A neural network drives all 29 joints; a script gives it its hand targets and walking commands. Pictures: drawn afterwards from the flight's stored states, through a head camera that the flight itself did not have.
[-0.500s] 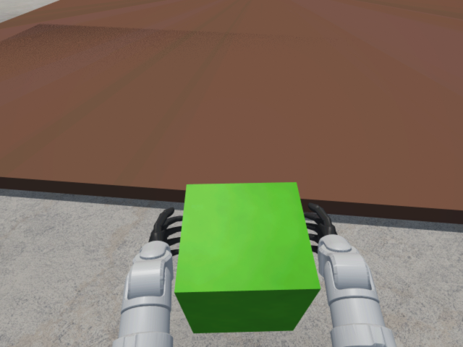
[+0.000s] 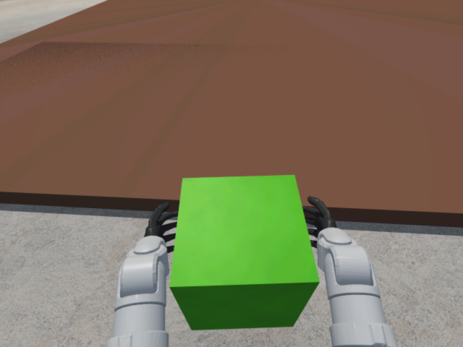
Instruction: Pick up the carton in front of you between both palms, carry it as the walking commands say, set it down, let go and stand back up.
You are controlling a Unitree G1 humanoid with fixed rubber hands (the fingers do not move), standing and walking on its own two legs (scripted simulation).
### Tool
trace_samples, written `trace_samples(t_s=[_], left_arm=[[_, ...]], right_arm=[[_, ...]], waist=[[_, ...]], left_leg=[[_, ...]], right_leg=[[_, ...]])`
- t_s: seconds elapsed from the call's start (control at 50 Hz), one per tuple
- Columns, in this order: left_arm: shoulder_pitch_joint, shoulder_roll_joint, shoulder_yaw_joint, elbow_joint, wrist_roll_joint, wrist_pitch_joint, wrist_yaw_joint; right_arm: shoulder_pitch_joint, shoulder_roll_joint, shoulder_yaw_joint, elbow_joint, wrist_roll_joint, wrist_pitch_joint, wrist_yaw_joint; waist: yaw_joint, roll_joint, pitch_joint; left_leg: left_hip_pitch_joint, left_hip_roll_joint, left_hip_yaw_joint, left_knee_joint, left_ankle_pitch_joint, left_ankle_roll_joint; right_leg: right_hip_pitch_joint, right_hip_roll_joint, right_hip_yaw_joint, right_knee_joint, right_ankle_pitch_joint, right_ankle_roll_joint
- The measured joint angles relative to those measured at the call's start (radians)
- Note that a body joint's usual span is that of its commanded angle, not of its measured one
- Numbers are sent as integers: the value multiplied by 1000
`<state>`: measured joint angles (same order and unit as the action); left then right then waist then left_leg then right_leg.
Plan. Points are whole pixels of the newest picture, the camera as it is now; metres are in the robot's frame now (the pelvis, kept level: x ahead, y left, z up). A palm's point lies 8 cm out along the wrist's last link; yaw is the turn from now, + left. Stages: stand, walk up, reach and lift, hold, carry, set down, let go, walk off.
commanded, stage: carry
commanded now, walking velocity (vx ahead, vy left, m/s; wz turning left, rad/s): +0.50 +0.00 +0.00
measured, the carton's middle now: (240, 256) +0.30 +0.01 +0.00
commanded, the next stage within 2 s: none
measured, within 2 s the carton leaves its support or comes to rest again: neither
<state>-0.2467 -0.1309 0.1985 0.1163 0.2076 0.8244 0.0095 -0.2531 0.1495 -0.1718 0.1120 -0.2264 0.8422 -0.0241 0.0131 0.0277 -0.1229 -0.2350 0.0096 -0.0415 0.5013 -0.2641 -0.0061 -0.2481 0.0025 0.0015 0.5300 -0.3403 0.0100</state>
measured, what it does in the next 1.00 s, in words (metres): walks ahead: left foot, then right foot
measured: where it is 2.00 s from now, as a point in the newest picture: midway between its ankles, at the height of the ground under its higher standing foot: (235, 187)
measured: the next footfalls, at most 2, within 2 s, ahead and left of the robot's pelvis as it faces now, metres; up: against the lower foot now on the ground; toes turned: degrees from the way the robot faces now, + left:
left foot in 0.22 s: +0.13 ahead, +0.11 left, +0.00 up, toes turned +11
right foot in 0.52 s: +0.37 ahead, -0.11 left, +0.00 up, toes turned -11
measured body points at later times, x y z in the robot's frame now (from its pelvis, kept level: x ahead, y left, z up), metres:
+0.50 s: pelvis +0.22 -0.01 +0.00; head +0.21 -0.03 +0.45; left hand +0.50 +0.14 +0.09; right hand +0.49 -0.17 +0.08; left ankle +0.09 +0.11 -0.74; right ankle +0.31 -0.11 -0.73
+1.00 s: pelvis +0.55 +0.00 -0.03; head +0.55 +0.00 +0.42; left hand +0.86 +0.16 +0.12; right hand +0.87 -0.14 +0.12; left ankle +0.67 +0.08 -0.74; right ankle +0.34 -0.11 -0.72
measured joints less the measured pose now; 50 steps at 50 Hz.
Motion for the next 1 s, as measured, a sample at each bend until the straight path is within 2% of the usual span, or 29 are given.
trace_samples(t_s=[0.04, 0.1, 0.14, 0.2, 0.26, 0.3, 0.34, 0.38, 0.48, 0.52, 0.54, 0.56, 0.62, 0.66, 0.7, 0.78, 0.84, 0.9, 0.96, 0.98, 1.0], left_arm=[[1, 4, -20, -34, -24, 45, 11], [1, -3, -60, -79, -41, 123, 44], [17, -1, -78, -135, -52, 181, 64], [34, 2, -86, -240, -68, 259, 82], [58, 12, -68, -341, -86, 311, 84], [90, 18, -50, -379, -106, 337, 81], [107, 6, -41, -395, -114, 360, 78], [114, -1, -48, -410, -116, 378, 78], [95, -1, -67, -462, -118, 397, 79], [75, -4, -68, -474, -115, 402, 79], [62, -6, -72, -465, -113, 399, 79], [50, -8, -80, -445, -107, 393, 79], [40, -10, -87, -407, -93, 401, 79], [56, -7, -80, -415, -93, 408, 79], [70, -5, -75, -434, -98, 405, 79], [77, -4, -67, -483, -110, 391, 79], [55, -7, -62, -516, -119, 390, 80], [3, -13, -54, -543, -125, 404, 84], [-83, 12, -46, -540, -134, 432, 94], [-121, 33, -42, -525, -138, 443, 100], [-163, 59, -35, -496, -146, 454, 103]], right_arm=[[20, -10, 13, -57, 22, 48, -14], [37, -50, 26, -121, 70, 131, -22], [31, -67, 37, -151, 101, 187, -29], [20, -71, 49, -211, 130, 250, -41], [17, -34, 55, -271, 126, 284, -49], [43, -1, 68, -299, 108, 306, -57], [79, -11, 96, -337, 105, 337, -62], [103, -17, 100, -379, 109, 364, -67], [92, -16, 86, -457, 118, 399, -76], [78, -14, 74, -477, 120, 406, -76], [71, -17, 62, -482, 123, 407, -76], [66, -23, 51, -477, 128, 407, -76], [56, -28, 33, -443, 135, 420, -76], [57, -9, 28, -430, 129, 419, -76], [62, -10, 44, -434, 128, 411, -75], [62, -12, 67, -468, 126, 393, -74], [51, -10, 65, -515, 124, 393, -74], [17, -7, 43, -562, 125, 408, -74], [-75, -29, 26, -553, 133, 434, -76], [-120, -39, 25, -527, 139, 442, -81], [-167, -49, 26, -487, 141, 445, -90]], waist=[[-3, 3, -27], [-11, -19, -55], [-15, -34, -60], [-15, -50, -53], [-7, -62, -55], [-5, -43, -67], [-4, -17, -65], [-12, 0, -52], [-38, 10, -17], [-42, 9, -9], [-41, 16, -8], [-34, 21, -8], [-22, 1, 3], [-12, -12, 13], [3, -23, 24], [23, -34, 36], [23, -28, 42], [21, -20, 49], [11, -25, 56], [0, -34, 59], [-13, -51, 67]], left_leg=[[-29, 11, 0, 55, -88, 0], [-101, 21, 67, 162, -173, 0], [-125, 18, 112, 144, -165, 1], [-104, 5, 177, -2, -65, -3], [-66, -3, 219, -63, 64, 25], [-53, 10, 231, -39, 14, 37], [-16, 27, 230, -65, -20, 34], [35, 38, 225, -115, -22, 18], [156, 58, 214, -162, -78, -20], [180, 76, 203, -88, -156, -43], [163, 98, 196, 0, -205, -47], [116, 111, 176, 134, -219, -46], [-89, 83, 120, 532, -194, -11], [-199, 79, 128, 619, -129, 5], [-276, 81, 139, 585, -68, 10], [-369, 85, 151, 392, 40, 5], [-389, 83, 167, 220, 115, 9], [-374, 70, 199, 95, 188, 30], [-306, 38, 246, 15, 197, 55], [-285, 25, 257, 20, 197, 81], [-292, 18, 269, 80, 165, 104]], right_leg=[[1, 4, -16, -16, 40, -11], [11, -15, -38, -43, 57, -27], [32, -32, -38, -83, 49, -24], [61, -50, -32, -109, 33, -12], [21, -69, -33, 39, -59, -9], [-60, -65, -63, 208, -128, -16], [-145, -56, -93, 320, -162, -21], [-209, -57, -117, 316, -121, -19], [-265, -67, -171, 75, 87, -7], [-227, -61, -215, -16, 139, -16], [-215, -57, -235, -4, 193, -42], [-215, -53, -249, 37, 182, -68], [-164, -52, -265, 36, 99, -96], [-103, -47, -266, -32, 100, -83], [-36, -42, -260, -106, 103, -79], [87, -40, -243, -216, 90, -64], [172, -40, -237, -251, 48, -43], [255, -40, -233, -249, -20, -16], [306, -58, -218, -149, -136, 14], [292, -78, -209, -48, -187, 16], [238, -106, -188, 109, -184, 7]])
